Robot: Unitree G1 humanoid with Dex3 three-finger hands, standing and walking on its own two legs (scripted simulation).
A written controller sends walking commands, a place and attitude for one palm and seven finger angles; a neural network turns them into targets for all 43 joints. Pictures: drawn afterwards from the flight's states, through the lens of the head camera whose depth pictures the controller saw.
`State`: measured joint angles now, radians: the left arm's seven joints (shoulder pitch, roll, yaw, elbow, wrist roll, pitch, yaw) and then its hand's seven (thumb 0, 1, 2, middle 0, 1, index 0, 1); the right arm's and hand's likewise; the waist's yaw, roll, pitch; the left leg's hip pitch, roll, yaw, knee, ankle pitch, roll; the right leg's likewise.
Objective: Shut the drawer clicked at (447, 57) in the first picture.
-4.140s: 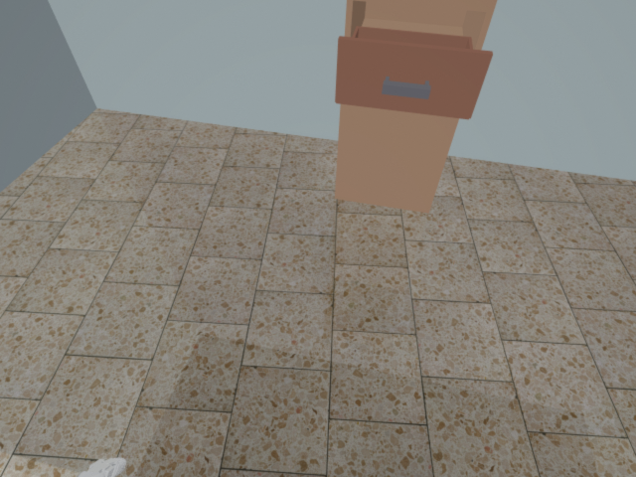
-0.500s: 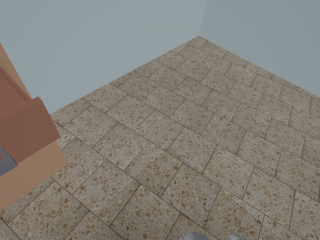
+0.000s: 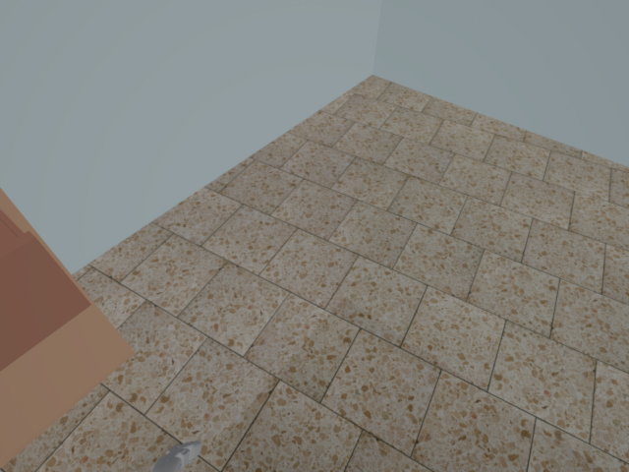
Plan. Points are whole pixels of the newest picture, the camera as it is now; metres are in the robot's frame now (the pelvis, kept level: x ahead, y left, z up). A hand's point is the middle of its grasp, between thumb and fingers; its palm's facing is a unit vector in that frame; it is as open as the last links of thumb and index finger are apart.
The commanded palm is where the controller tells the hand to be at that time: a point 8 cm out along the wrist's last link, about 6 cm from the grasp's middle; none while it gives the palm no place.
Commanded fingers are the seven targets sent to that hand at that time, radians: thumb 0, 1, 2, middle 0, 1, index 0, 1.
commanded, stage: turn to face it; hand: left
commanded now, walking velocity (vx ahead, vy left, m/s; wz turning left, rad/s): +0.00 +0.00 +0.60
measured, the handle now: out of the picture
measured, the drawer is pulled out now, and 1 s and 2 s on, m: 0.29 0.29 0.29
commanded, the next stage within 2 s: take the last steps up to it in 1.38 s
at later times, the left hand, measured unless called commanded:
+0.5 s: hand out of the picture -0.02 +0.24 -0.16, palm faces +0.33 -0.90 -0.29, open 7.4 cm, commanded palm none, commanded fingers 0.00 0.90 0.90 -0.20 -0.30 -0.20 -0.30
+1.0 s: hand out of the picture -0.16 +0.17 -0.18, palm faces +0.62 -0.74 -0.24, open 7.4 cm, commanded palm none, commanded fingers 0.00 0.90 0.90 -0.20 -0.30 -0.20 -0.30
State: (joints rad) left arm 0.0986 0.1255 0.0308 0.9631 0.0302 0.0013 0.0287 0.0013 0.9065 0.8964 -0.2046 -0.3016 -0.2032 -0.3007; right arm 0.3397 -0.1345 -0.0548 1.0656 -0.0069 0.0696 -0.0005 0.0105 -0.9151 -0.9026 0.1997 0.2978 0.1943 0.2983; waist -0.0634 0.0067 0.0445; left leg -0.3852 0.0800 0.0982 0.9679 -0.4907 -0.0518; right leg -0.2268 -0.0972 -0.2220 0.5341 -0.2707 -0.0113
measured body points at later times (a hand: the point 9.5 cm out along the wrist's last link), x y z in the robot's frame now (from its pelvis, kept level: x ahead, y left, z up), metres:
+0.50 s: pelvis -0.04 +0.00 +0.00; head -0.01 +0.01 +0.45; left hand -0.04 +0.29 -0.13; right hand +0.11 -0.23 -0.13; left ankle +0.00 +0.12 -0.73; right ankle +0.00 -0.14 -0.70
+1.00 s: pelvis -0.07 -0.01 -0.01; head -0.04 +0.02 +0.44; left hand -0.20 +0.21 -0.16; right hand +0.19 -0.15 -0.14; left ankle -0.14 +0.07 -0.74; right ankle +0.00 -0.14 -0.73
